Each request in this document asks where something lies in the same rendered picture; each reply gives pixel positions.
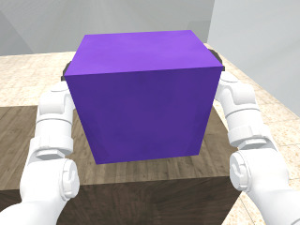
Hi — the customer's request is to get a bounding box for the robot left forearm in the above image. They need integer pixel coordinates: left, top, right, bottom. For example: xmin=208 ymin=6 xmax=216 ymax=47
xmin=20 ymin=81 xmax=76 ymax=199

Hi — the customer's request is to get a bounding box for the left robot upper arm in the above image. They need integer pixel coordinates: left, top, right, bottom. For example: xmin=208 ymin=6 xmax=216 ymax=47
xmin=0 ymin=158 xmax=80 ymax=225

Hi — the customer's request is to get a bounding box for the robot right forearm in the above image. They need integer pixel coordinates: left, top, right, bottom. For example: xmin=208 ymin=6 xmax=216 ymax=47
xmin=214 ymin=71 xmax=290 ymax=184

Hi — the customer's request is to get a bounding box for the right robot upper arm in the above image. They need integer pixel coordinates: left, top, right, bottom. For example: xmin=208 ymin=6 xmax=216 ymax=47
xmin=230 ymin=148 xmax=300 ymax=225

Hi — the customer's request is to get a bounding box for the pedestal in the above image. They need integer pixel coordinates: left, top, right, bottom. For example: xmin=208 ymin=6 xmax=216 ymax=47
xmin=0 ymin=105 xmax=242 ymax=225

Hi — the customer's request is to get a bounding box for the carton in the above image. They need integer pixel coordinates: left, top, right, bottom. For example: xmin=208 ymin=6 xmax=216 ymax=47
xmin=64 ymin=30 xmax=223 ymax=165

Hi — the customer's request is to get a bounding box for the robot right hand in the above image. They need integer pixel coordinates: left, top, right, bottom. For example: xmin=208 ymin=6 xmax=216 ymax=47
xmin=208 ymin=49 xmax=225 ymax=71

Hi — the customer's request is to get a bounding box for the robot left hand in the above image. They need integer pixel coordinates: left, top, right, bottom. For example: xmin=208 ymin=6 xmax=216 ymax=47
xmin=61 ymin=61 xmax=71 ymax=82

